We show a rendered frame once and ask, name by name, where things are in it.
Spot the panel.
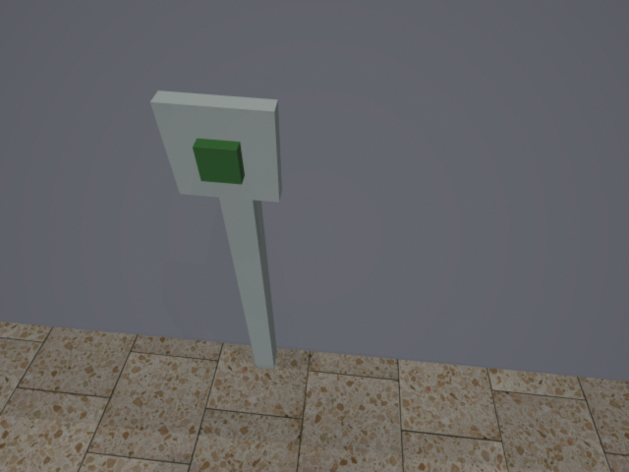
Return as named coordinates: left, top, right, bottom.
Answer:
left=150, top=90, right=282, bottom=369

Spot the button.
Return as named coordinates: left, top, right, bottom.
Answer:
left=193, top=139, right=245, bottom=184

